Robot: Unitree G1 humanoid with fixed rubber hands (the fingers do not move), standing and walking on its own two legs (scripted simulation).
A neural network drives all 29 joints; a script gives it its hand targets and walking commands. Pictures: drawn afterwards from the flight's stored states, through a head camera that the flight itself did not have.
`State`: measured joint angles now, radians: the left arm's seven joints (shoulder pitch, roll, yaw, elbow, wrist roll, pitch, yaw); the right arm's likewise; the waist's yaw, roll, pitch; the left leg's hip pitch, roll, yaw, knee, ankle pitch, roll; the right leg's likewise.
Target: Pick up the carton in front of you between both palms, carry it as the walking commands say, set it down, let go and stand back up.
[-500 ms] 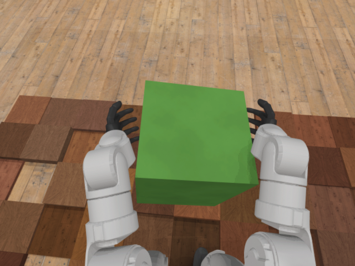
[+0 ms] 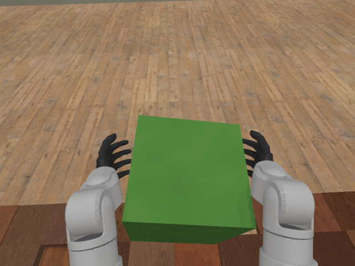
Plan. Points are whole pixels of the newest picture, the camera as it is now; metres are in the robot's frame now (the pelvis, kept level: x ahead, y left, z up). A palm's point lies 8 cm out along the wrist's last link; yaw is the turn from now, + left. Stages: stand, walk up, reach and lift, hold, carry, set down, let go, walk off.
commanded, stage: carry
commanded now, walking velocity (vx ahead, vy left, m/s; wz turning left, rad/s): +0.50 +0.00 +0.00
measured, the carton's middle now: (180, 187) +0.31 +0.00 +0.03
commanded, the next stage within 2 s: none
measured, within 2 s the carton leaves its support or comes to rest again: neither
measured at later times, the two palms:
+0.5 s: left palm (139, 69) +0.63 +0.09 +0.15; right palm (236, 63) +0.65 -0.20 +0.14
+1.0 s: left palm (150, 49) +0.96 +0.08 +0.05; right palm (217, 47) +0.96 -0.21 +0.05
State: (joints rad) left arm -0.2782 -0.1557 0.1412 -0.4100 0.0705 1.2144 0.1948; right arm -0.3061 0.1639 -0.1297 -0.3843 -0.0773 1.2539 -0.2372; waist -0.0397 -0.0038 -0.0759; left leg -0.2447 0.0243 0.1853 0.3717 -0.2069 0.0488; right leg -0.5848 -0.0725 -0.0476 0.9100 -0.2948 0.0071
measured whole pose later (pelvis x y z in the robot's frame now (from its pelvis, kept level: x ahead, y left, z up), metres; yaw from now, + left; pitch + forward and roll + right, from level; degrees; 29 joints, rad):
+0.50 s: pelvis +0.28 -0.06 -0.01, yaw +1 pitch +6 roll +1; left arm -0.65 -0.17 0.29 -0.17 0.06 1.18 0.26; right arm -0.71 0.10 -0.29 -0.11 -0.08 1.21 -0.31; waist 0.05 0.03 -0.02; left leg -0.68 0.06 0.04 0.88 -0.18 0.03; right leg -0.28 -0.02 -0.17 0.54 -0.07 -0.11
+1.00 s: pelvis +0.62 -0.05 -0.05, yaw +0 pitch +6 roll +1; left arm -0.47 -0.21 0.28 -0.23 0.12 1.05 0.19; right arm -0.56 0.16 -0.26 -0.12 -0.05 1.08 -0.26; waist -0.05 0.01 0.05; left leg -0.23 0.02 0.12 0.64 -0.43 -0.10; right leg -0.55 -0.02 -0.07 0.51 0.06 -0.04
